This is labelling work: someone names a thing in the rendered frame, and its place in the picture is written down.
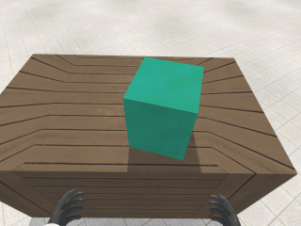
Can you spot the pedestal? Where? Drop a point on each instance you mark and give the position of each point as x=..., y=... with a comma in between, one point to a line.
x=63, y=127

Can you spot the carton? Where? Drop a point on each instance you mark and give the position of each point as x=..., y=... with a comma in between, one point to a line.
x=161, y=106

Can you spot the right robot hand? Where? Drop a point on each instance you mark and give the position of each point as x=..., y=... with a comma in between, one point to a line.
x=229, y=217

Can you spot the left robot hand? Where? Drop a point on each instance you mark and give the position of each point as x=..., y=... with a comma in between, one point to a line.
x=62, y=210

